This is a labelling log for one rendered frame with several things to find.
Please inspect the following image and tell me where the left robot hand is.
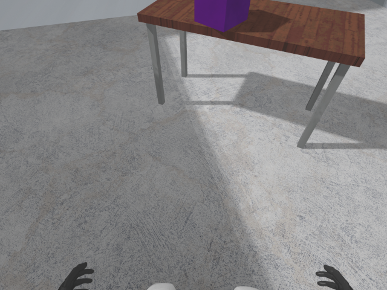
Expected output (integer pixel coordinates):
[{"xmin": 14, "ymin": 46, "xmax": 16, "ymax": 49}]
[{"xmin": 58, "ymin": 262, "xmax": 94, "ymax": 290}]

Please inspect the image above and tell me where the right robot hand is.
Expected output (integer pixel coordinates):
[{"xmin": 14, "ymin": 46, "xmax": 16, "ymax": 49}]
[{"xmin": 316, "ymin": 265, "xmax": 353, "ymax": 290}]

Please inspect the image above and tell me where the table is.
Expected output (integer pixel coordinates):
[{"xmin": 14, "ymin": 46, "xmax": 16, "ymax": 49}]
[{"xmin": 137, "ymin": 0, "xmax": 365, "ymax": 149}]

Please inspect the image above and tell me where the carton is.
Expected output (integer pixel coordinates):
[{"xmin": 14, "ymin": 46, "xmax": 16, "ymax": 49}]
[{"xmin": 195, "ymin": 0, "xmax": 250, "ymax": 32}]

